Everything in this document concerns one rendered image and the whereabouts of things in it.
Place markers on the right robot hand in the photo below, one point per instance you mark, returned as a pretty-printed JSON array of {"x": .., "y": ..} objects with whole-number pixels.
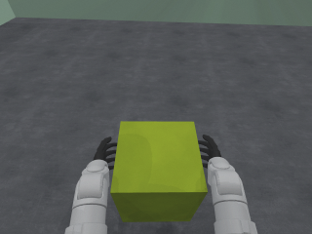
[{"x": 212, "y": 151}]

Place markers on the left robot hand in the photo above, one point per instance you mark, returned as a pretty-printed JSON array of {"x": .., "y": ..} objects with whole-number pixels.
[{"x": 101, "y": 153}]

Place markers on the carton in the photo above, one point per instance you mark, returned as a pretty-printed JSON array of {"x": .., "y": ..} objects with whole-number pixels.
[{"x": 158, "y": 173}]

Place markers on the robot right forearm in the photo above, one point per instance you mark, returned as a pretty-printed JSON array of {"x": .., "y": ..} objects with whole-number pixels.
[{"x": 231, "y": 210}]

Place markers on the robot left forearm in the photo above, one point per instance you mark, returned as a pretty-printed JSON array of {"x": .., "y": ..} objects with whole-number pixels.
[{"x": 90, "y": 200}]

